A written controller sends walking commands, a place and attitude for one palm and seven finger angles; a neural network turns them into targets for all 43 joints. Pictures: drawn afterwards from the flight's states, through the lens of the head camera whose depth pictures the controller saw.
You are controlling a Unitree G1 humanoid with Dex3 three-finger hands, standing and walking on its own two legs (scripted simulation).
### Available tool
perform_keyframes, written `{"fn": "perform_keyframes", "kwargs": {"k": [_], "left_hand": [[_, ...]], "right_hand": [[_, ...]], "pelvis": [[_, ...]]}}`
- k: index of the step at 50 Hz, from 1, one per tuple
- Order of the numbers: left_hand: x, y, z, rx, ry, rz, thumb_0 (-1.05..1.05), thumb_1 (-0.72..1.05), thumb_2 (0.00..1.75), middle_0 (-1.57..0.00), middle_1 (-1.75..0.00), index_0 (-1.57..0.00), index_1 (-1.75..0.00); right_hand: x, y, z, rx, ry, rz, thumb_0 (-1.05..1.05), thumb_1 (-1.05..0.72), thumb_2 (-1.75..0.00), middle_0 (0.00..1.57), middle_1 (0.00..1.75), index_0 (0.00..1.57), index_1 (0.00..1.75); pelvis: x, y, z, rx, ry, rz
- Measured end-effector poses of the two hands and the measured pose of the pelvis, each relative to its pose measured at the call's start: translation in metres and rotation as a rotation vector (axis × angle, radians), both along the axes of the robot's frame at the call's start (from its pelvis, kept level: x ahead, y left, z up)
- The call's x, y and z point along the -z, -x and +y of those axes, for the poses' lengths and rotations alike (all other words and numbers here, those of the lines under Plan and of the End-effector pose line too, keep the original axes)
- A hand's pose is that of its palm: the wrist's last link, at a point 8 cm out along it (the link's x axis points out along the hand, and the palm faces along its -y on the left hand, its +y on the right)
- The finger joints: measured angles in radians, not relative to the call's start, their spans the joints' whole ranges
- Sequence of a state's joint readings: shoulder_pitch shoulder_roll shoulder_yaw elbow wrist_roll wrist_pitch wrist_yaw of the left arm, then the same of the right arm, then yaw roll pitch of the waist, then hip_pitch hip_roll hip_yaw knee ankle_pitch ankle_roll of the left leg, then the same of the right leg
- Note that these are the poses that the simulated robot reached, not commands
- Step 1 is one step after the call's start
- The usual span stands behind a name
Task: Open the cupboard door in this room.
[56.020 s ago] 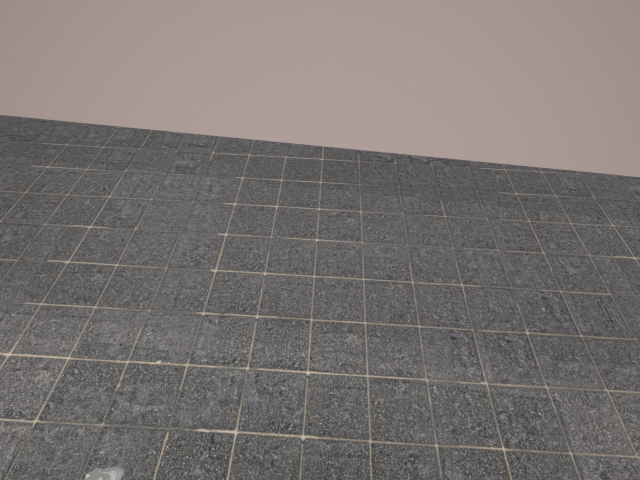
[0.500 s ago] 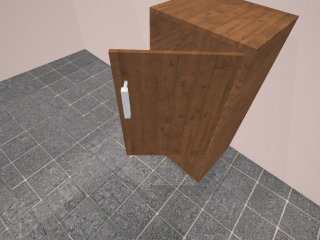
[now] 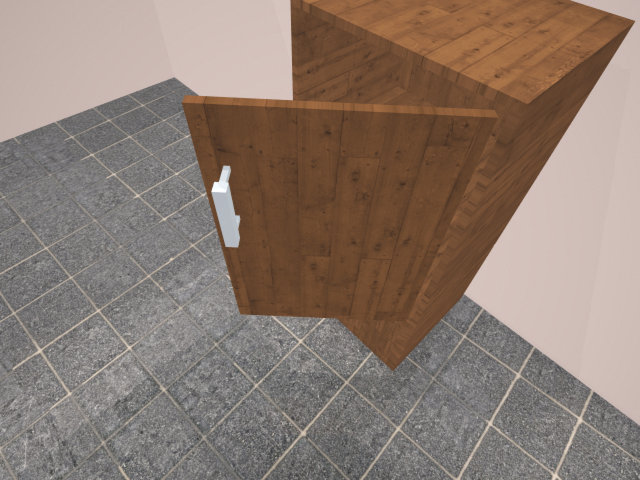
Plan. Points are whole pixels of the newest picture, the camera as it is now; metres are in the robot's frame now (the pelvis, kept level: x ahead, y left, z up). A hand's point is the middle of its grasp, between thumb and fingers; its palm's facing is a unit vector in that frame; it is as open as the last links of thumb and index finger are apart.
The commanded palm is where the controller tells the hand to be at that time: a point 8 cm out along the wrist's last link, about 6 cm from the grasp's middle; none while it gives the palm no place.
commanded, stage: come to a stop and stand still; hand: left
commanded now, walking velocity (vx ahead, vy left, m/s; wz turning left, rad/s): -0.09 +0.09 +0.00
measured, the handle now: (229, 207) +0.50 +0.17 +0.01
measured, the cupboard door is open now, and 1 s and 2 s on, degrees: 44 44 44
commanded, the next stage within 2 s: look again from close up in 1.40 s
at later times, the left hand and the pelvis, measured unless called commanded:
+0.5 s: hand out of the picture -0.03 +0.19 -0.17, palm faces +0.09 -0.98 -0.17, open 7.4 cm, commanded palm none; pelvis -0.04 +0.01 +0.01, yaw +1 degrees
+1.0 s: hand out of the picture -0.01 +0.16 -0.17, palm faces -0.01 -0.97 -0.23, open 7.3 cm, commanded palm none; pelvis -0.03 -0.02 +0.00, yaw +0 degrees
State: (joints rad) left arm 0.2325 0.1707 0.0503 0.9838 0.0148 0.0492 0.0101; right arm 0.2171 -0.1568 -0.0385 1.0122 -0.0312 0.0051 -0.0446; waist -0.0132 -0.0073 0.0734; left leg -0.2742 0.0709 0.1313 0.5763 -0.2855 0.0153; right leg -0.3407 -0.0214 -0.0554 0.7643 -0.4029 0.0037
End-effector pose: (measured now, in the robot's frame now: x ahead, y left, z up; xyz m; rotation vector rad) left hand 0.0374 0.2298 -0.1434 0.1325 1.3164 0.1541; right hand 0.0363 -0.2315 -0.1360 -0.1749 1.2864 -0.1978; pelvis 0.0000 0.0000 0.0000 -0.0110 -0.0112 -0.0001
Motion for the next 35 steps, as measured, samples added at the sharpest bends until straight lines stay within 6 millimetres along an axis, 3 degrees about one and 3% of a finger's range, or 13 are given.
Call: {"fn": "perform_keyframes", "kwargs": {"k": [4,9,17,20,25,35], "left_hand": [[-0.003,0.005,-0.012,-0.004,-0.034,-0.025,0.00,0.92,0.90,-0.20,-0.30,-0.20,-0.30],[-0.009,0.022,-0.023,-0.026,-0.039,-0.013,0.01,0.92,0.90,-0.20,-0.30,-0.20,-0.30],[-0.004,0.057,-0.009,-0.061,-0.019,-0.003,0.01,0.91,0.90,-0.20,-0.30,-0.21,-0.30],[0.004,0.068,0.002,-0.075,0.000,0.008,0.01,0.91,0.90,-0.20,-0.30,-0.21,-0.30],[-0.001,0.078,0.011,-0.054,0.017,0.031,0.01,0.91,0.90,-0.20,-0.30,-0.20,-0.30],[-0.005,0.068,-0.006,-0.002,0.019,0.038,0.01,0.92,0.90,-0.20,-0.30,-0.20,-0.30]], "right_hand": [[0.010,-0.012,-0.013,0.002,-0.036,-0.008,0.00,-0.91,-0.90,0.20,0.30,0.21,0.30],[0.008,-0.021,-0.021,-0.013,-0.042,-0.008,0.00,-0.92,-0.90,0.20,0.30,0.20,0.29],[-0.006,-0.018,-0.008,-0.064,-0.029,-0.056,0.00,-0.91,-0.90,0.20,0.30,0.20,0.29],[-0.007,-0.004,0.002,-0.077,-0.013,-0.064,0.00,-0.91,-0.90,0.20,0.30,0.20,0.29],[-0.015,0.029,0.012,-0.052,-0.004,-0.026,0.00,-0.93,-0.90,0.20,0.30,0.20,0.30],[-0.006,0.102,0.011,0.038,-0.038,0.126,0.00,-0.92,-0.90,0.20,0.30,0.21,0.30]], "pelvis": [[0.005,0.000,-0.016,-0.007,-0.015,-0.003],[0.000,0.008,-0.020,-0.020,-0.015,-0.006],[-0.003,0.033,-0.008,-0.023,-0.016,-0.009],[0.000,0.040,0.002,-0.025,-0.006,-0.017],[-0.009,0.044,0.010,-0.018,-0.003,-0.015],[-0.011,0.044,-0.001,-0.006,-0.015,0.001]]}}
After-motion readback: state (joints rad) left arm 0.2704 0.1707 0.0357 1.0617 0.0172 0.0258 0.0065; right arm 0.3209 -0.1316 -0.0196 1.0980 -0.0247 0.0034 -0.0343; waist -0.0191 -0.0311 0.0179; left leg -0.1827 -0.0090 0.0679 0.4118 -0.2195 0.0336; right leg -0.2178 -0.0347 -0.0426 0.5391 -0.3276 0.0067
